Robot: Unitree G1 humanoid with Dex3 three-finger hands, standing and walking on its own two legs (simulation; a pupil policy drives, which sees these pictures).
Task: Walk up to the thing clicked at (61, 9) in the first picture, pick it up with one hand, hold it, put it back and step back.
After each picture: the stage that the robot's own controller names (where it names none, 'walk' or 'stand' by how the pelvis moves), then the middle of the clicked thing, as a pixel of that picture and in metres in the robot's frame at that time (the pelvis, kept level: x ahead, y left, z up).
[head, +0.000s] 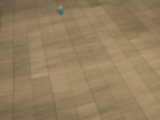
stand; (60, 10) +2.18 +0.38 -0.72
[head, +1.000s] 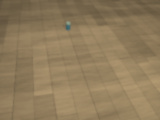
walk; (68, 26) +2.05 +0.18 -0.70
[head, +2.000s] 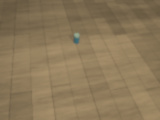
walk; (76, 38) +1.42 +0.05 -0.71
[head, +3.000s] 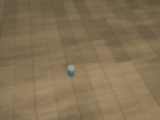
walk; (71, 71) +0.94 +0.10 -0.71
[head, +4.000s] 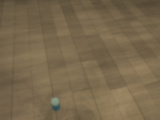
walk; (55, 104) +0.61 +0.22 -0.71
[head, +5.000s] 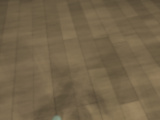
stand; out of the picture +0.42 +0.22 -0.70
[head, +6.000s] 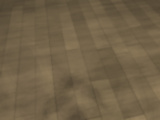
stand; out of the picture +0.34 +0.21 -0.72
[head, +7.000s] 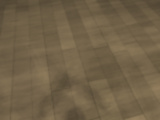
stand; out of the picture +0.30 +0.21 -0.71
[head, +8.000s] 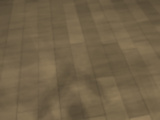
stand; out of the picture +0.30 +0.17 -0.71
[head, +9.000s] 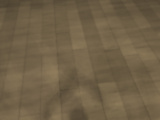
stand; out of the picture +0.30 +0.17 -0.72
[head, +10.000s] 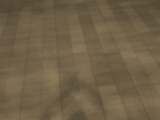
stand; out of the picture +0.32 +0.17 -0.72
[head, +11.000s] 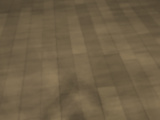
stand; out of the picture +0.31 +0.17 -0.72
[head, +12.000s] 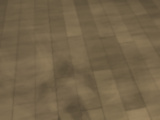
go down; out of the picture +0.33 +0.17 -0.70
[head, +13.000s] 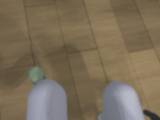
go down; (37, 76) +0.38 +0.21 -0.30
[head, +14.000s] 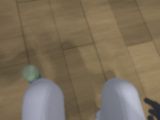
close in; (32, 75) +0.38 +0.22 -0.28
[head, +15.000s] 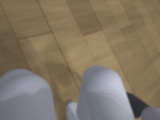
close in; out of the picture +0.36 +0.24 -0.22
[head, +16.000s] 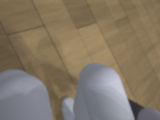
close; out of the picture +0.36 +0.25 -0.22
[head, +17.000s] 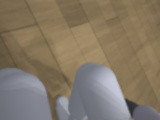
lift; out of the picture +0.35 +0.25 -0.23
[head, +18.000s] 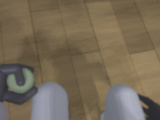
lift; (23, 84) +0.30 +0.23 -0.06
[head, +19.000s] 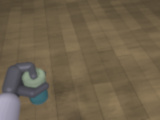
hold; (36, 87) +0.33 +0.17 +0.05
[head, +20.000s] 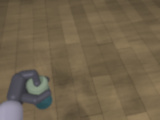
hold; (40, 93) +0.32 +0.17 +0.00
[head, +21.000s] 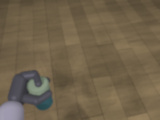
hold; (41, 93) +0.32 +0.17 +0.00
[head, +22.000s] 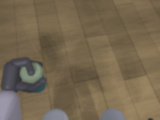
crouch; (34, 78) +0.37 +0.18 -0.06
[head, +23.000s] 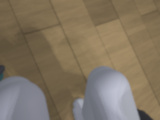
lower; out of the picture +0.37 +0.24 -0.21
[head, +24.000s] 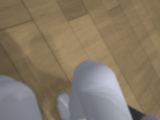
lower; out of the picture +0.40 +0.27 -0.22
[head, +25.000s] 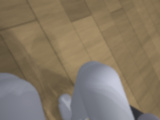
lower; out of the picture +0.39 +0.27 -0.22
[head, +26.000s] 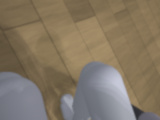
lower; out of the picture +0.38 +0.27 -0.22
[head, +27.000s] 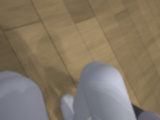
lower; out of the picture +0.37 +0.27 -0.22
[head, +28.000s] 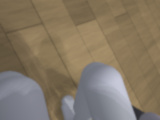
withdraw; out of the picture +0.36 +0.24 -0.23
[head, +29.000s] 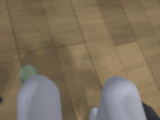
walk; (28, 75) +0.37 +0.21 -0.28
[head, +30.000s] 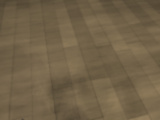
stand; out of the picture +0.30 +0.16 -0.65
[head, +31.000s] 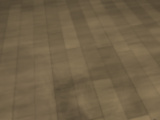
stand; out of the picture +0.32 +0.17 -0.67
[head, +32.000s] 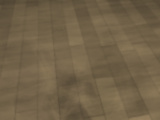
stand; out of the picture +0.32 +0.17 -0.68
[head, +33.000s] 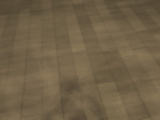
stand; out of the picture +0.34 +0.16 -0.72
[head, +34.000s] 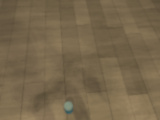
walk; (68, 107) +0.44 +0.11 -0.71
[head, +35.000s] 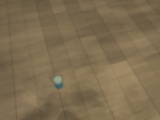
walk; (58, 82) +0.66 +0.23 -0.69
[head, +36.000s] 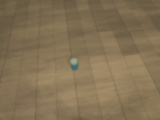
stand; (74, 64) +0.94 +0.17 -0.70
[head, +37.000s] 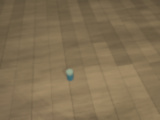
stand; (70, 75) +0.92 +0.17 -0.72
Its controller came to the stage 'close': yes
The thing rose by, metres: 0.72
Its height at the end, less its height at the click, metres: +0.00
